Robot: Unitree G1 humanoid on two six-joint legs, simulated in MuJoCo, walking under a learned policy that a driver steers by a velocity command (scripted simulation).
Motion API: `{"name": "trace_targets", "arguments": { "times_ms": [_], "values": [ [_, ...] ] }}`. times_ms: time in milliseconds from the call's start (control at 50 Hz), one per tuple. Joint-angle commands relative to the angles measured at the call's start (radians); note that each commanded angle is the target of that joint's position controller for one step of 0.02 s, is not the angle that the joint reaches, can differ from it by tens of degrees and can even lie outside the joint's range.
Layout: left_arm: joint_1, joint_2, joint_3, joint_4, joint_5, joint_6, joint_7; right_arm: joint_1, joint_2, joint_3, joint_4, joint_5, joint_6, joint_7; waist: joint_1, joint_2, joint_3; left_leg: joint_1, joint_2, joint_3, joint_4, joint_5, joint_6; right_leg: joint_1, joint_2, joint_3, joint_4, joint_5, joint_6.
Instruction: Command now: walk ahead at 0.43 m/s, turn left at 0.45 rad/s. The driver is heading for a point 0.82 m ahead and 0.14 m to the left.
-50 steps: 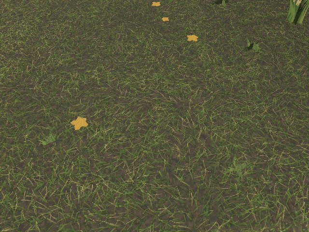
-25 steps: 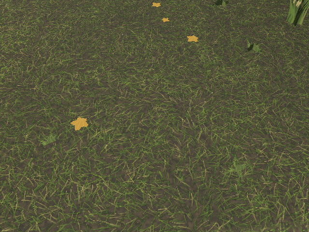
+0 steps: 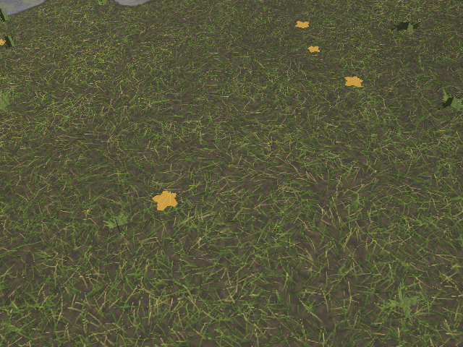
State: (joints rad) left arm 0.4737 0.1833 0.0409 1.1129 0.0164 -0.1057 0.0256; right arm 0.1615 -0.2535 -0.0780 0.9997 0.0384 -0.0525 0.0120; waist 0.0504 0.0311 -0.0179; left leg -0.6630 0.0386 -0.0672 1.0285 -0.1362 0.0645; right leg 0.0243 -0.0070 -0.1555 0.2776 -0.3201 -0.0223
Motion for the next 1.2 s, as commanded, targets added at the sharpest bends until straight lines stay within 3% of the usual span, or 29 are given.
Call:
{"name": "trace_targets", "arguments": {
  "times_ms": [20, 100, 140, 180, 220, 240, 260, 280, 300, 320, 340, 400, 480, 540, 620, 680, 720, 740, 760, 780, 800, 820, 840, 860, 940, 1000, 1060, 1140, 1200],
  "values": [
    [-0.004, 0.126, 0.013, -0.055, 0.008, -0.007, 0.012, -0.172, 0.021, 0.017, -0.116, -0.005, -0.005, 0.019, 0.006, -0.106, 0.166, -0.141, 0.025, 0.046, -0.142, 0.122, -0.020, -0.060, -0.220, 0.074, -0.165, 0.340, -0.078],
    [0.047, 0.167, 0.022, -0.058, -0.010, 0.000, 0.019, -0.298, 0.028, 0.035, -0.194, -0.009, -0.007, 0.048, 0.032, -0.103, 0.191, -0.061, 0.013, 0.145, -0.311, 0.135, 0.006, -0.031, -0.249, -0.012, -0.157, 0.448, -0.079],
    [0.041, 0.184, 0.027, -0.065, -0.018, 0.006, 0.018, -0.309, 0.010, 0.030, -0.220, -0.007, -0.009, 0.060, 0.006, -0.117, 0.175, -0.003, -0.015, 0.186, -0.362, 0.080, 0.041, 0.032, -0.266, -0.052, -0.081, 0.699, -0.072],
    [0.016, 0.218, 0.038, -0.082, -0.025, 0.016, 0.025, -0.239, -0.035, 0.008, -0.224, -0.009, -0.006, 0.067, -0.063, -0.174, 0.094, 0.143, -0.084, 0.240, -0.355, 0.000, 0.082, 0.076, -0.284, -0.081, 0.088, 1.115, -0.061],
    [-0.039, 0.251, 0.047, -0.113, -0.028, 0.024, 0.024, 0.036, -0.144, -0.047, -0.169, -0.005, 0.004, 0.059, -0.213, -0.190, -0.064, 0.517, -0.139, 0.219, -0.436, 0.032, 0.147, -0.014, -0.266, -0.081, 0.445, 1.202, -0.036],
    [-0.058, 0.242, 0.044, -0.138, -0.020, 0.013, 0.018, 0.178, -0.212, -0.080, -0.139, -0.003, 0.019, 0.034, -0.276, -0.119, -0.138, 0.814, -0.037, 0.021, -0.478, -0.016, 0.192, -0.274, -0.220, -0.066, 0.738, 0.858, 0.002],
    [0.025, 0.079, 0.001, -0.199, -0.010, -0.021, -0.007, 0.150, -0.296, -0.088, -0.174, -0.010, 0.020, 0.020, -0.137, 0.194, -0.283, 1.134, 0.282, -0.614, -0.596, -0.135, 0.406, -0.691, 0.015, 0.023, 1.190, -0.183, 0.061],
    [-0.081, 0.135, 0.011, -0.236, -0.050, -0.073, -0.025, 0.206, -0.231, -0.063, -0.161, -0.034, 0.015, 0.015, -0.195, 0.106, -0.377, 1.129, 0.314, -0.784, -0.761, -0.225, 0.411, -0.782, 0.021, 0.272, 1.290, -0.199, 0.027],
    [-0.181, 0.177, 0.024, -0.274, -0.083, -0.087, -0.026, 0.170, -0.165, -0.048, -0.154, -0.039, -0.001, 0.012, -0.184, 0.072, -0.219, 1.018, 0.271, -0.609, -0.769, -0.175, 0.346, -0.859, -0.034, 0.271, 1.254, -0.128, -0.006],
    [-0.201, 0.180, 0.027, -0.281, -0.071, -0.087, -0.015, 0.071, -0.123, -0.035, -0.174, -0.027, -0.021, 0.022, -0.117, -0.046, -0.097, 0.819, 0.215, -0.468, -0.782, -0.067, 0.300, -0.821, -0.082, 0.263, 1.141, -0.052, -0.011],
    [-0.195, 0.196, 0.041, -0.270, -0.045, -0.074, -0.003, -0.006, -0.090, -0.023, -0.195, -0.026, -0.031, 0.025, -0.069, -0.077, -0.059, 0.671, 0.170, -0.368, -0.791, 0.009, 0.264, -0.740, -0.117, 0.258, 1.051, -0.020, -0.005],
    [-0.153, 0.167, 0.050, -0.289, -0.018, -0.031, -0.001, -0.037, -0.095, -0.016, -0.211, -0.025, -0.035, 0.012, 0.001, -0.042, 0.007, 0.425, 0.120, -0.251, -0.842, 0.104, 0.259, -0.616, -0.153, 0.242, 0.908, 0.009, 0.035],
    [-0.309, 0.143, 0.038, -0.349, 0.002, -0.016, 0.001, 0.060, -0.128, -0.020, -0.186, -0.030, -0.039, -0.015, -0.046, 0.002, 0.043, 0.350, 0.063, -0.123, -0.857, 0.210, 0.222, -0.628, -0.136, 0.188, 0.612, 0.262, 0.074],
    [-0.434, 0.115, 0.021, -0.377, -0.009, -0.024, -0.012, 0.134, -0.133, -0.019, -0.165, -0.020, -0.035, -0.018, -0.110, 0.020, 0.047, 0.374, 0.037, -0.085, -0.838, 0.145, 0.171, -0.567, -0.082, 0.160, 0.366, 0.468, 0.058],
    [-0.541, 0.145, 0.020, -0.419, -0.026, -0.033, -0.037, 0.212, -0.140, -0.016, -0.137, -0.017, -0.031, -0.018, -0.151, 0.037, 0.063, 0.547, 0.118, -0.159, -0.778, 0.114, 0.167, -0.629, -0.061, 0.174, 0.258, 0.431, 0.025],
    [-0.527, 0.177, 0.027, -0.436, -0.026, -0.043, -0.053, 0.234, -0.156, -0.020, -0.127, -0.023, -0.016, -0.025, -0.121, 0.061, 0.049, 0.681, 0.176, -0.202, -0.701, 0.252, 0.141, -0.622, -0.041, 0.171, 0.213, 0.290, -0.023],
    [-0.347, 0.224, 0.052, -0.391, -0.025, -0.047, -0.050, 0.196, -0.157, -0.016, -0.139, -0.027, -0.009, -0.024, -0.017, 0.063, -0.058, 0.676, 0.121, -0.149, -0.510, 0.550, 0.106, -0.361, 0.004, 0.132, 0.172, 0.281, -0.077],
    [-0.165, 0.274, 0.067, -0.357, -0.011, -0.047, -0.045, 0.175, -0.129, -0.001, -0.162, -0.037, -0.010, -0.022, 0.062, 0.022, -0.206, 0.533, 0.066, -0.103, -0.269, 0.465, 0.074, -0.067, -0.108, 0.242, 0.224, 0.330, -0.144],
    [-0.023, 0.358, 0.093, -0.324, -0.001, -0.037, -0.044, 0.321, -0.036, 0.026, -0.160, -0.027, -0.029, -0.013, 0.045, -0.220, -0.381, 0.146, -0.092, -0.015, 0.127, 0.048, -0.008, 0.360, -0.346, 0.656, 0.193, 0.181, -0.305],
    [0.009, 0.282, 0.076, -0.302, -0.020, -0.027, -0.050, 0.309, -0.072, 0.025, -0.151, -0.011, -0.044, -0.008, 0.062, -0.294, -0.404, -0.037, -0.117, -0.084, 0.259, -0.422, -0.011, 0.416, -0.408, 0.911, 0.045, 0.007, -0.328],
    [-0.076, 0.222, 0.056, -0.319, -0.031, -0.022, -0.046, 0.207, -0.156, 0.004, -0.176, 0.005, -0.052, -0.006, 0.061, -0.198, -0.216, -0.133, -0.050, -0.092, 0.322, -0.366, -0.001, 0.285, -0.370, 0.796, 0.022, -0.086, -0.267],
    [-0.161, 0.198, 0.045, -0.338, -0.025, -0.015, -0.043, 0.128, -0.155, 0.006, -0.197, 0.002, -0.053, -0.008, 0.037, -0.108, -0.108, -0.126, 0.004, -0.049, 0.292, -0.273, 0.002, 0.122, -0.331, 0.663, -0.003, -0.034, -0.233],
    [-0.216, 0.179, 0.036, -0.343, -0.017, -0.012, -0.047, 0.093, -0.137, 0.005, -0.205, -0.015, -0.051, -0.011, 0.005, -0.060, -0.023, -0.096, 0.037, -0.028, 0.216, -0.214, -0.003, -0.023, -0.287, 0.568, -0.042, 0.060, -0.222],
    [-0.244, 0.163, 0.029, -0.346, -0.009, -0.015, -0.050, 0.107, -0.126, -0.001, -0.201, -0.026, -0.043, -0.014, -0.030, -0.079, 0.001, -0.037, 0.069, -0.030, 0.156, -0.174, -0.007, -0.109, -0.254, 0.503, -0.071, 0.134, -0.208],
    [-0.226, 0.192, 0.038, -0.320, -0.014, -0.023, -0.051, 0.123, -0.071, 0.008, -0.199, -0.032, -0.020, -0.019, -0.065, -0.101, 0.016, 0.001, 0.094, 0.005, 0.014, -0.081, -0.042, -0.201, -0.212, 0.355, -0.140, 0.325, -0.224],
    [-0.190, 0.216, 0.045, -0.300, -0.020, -0.013, -0.038, 0.019, -0.059, 0.014, -0.230, -0.038, -0.026, -0.016, -0.040, -0.089, 0.033, -0.017, 0.093, 0.022, -0.188, 0.089, -0.059, -0.187, -0.185, 0.274, -0.155, 0.386, -0.205],
    [-0.151, 0.222, 0.043, -0.275, -0.023, 0.000, -0.027, -0.080, -0.036, 0.024, -0.252, -0.041, -0.038, -0.007, -0.009, -0.093, 0.046, 0.096, 0.033, 0.072, -0.393, 0.238, -0.063, -0.211, -0.139, 0.178, -0.113, 0.584, -0.164],
    [-0.113, 0.225, 0.041, -0.240, -0.030, 0.022, -0.019, -0.135, -0.057, 0.020, -0.277, -0.039, -0.045, 0.009, -0.002, -0.121, 0.020, 0.145, -0.005, 0.055, -0.503, 0.246, -0.035, -0.097, -0.178, 0.198, -0.010, 0.639, -0.137],
    [-0.168, 0.234, 0.044, -0.244, -0.034, 0.035, -0.012, 0.007, -0.119, -0.005, -0.232, -0.055, -0.053, 0.011, -0.093, -0.119, -0.057, 0.341, -0.037, 0.065, -0.604, 0.265, 0.014, -0.058, -0.156, 0.207, 0.175, 0.700, -0.085]
  ]
}}
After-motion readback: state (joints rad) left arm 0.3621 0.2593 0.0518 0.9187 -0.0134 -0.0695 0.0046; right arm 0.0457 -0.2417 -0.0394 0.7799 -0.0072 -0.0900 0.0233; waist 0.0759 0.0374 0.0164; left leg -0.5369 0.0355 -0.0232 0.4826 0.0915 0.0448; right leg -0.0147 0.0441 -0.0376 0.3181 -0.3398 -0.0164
